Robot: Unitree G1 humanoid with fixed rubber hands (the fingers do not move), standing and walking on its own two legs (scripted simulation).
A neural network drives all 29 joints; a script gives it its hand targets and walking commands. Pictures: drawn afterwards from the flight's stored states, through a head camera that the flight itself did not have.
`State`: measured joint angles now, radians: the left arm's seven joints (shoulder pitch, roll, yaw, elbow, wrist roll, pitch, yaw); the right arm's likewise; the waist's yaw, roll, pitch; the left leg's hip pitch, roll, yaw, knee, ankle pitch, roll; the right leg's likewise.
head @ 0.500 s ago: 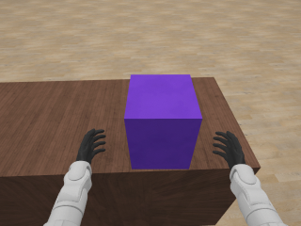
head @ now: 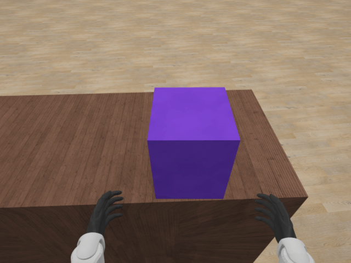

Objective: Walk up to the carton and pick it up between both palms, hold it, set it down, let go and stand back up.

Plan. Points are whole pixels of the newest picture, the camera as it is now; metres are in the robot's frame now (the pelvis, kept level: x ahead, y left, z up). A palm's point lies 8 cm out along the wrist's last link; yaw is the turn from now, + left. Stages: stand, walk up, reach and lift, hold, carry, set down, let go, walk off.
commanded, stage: set down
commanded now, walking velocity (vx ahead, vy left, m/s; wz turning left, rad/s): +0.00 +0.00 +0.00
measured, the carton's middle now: (189, 144) +0.46 +0.00 +0.02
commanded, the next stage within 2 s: let go in 0.74 s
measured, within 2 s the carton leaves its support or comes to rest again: neither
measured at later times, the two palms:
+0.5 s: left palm (91, 257) +0.18 +0.23 -0.06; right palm (288, 260) +0.18 -0.21 -0.06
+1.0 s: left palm out of the picture +0.15 +0.23 -0.08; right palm out of the picture +0.15 -0.23 -0.08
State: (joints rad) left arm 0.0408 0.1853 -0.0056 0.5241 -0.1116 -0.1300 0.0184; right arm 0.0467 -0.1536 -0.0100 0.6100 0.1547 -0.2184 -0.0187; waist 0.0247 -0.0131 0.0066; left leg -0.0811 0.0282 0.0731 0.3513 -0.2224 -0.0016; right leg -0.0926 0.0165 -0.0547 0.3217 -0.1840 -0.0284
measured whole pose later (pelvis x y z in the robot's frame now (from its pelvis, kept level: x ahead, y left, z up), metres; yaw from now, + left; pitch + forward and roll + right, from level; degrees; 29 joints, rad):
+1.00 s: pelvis +0.00 -0.01 +0.00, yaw +0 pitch -3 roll +0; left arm 0.18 0.21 0.01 0.53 0.00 0.12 0.01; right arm 0.18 -0.18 -0.04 0.71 0.00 -0.18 0.03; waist 0.01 -0.01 0.07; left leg -0.07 0.03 0.08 0.36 -0.22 -0.01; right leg -0.10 0.02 -0.05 0.34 -0.19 -0.03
